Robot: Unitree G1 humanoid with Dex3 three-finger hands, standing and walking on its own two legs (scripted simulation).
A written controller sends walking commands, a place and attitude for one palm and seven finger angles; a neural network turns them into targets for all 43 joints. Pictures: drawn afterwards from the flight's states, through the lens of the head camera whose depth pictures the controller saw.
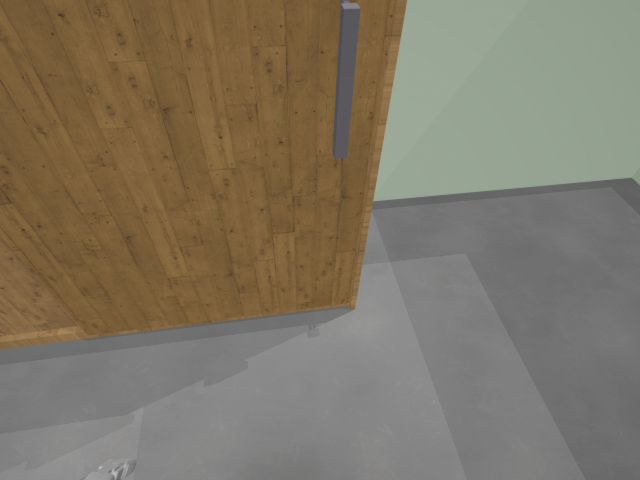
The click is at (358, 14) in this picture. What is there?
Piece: wardrobe's sliding door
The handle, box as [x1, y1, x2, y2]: [332, 0, 360, 158]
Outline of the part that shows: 347,0 341,0 340,2 341,6 332,151 335,158 346,157 360,8 356,3 350,3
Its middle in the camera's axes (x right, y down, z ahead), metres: +0.04 -0.29 +0.74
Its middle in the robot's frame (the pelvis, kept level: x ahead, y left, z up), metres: +0.77 +0.01 +0.12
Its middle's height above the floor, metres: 0.89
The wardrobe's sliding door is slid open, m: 0.00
